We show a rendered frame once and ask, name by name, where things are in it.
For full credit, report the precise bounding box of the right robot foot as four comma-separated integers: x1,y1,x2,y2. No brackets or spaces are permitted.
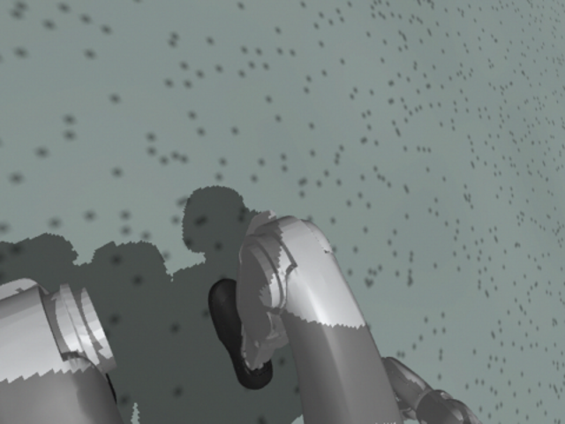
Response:
208,278,273,390

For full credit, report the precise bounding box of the right robot hand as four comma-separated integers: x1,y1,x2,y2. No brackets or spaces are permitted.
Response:
381,357,434,420

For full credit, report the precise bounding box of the right robot arm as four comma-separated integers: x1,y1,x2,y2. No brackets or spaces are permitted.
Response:
416,390,482,424

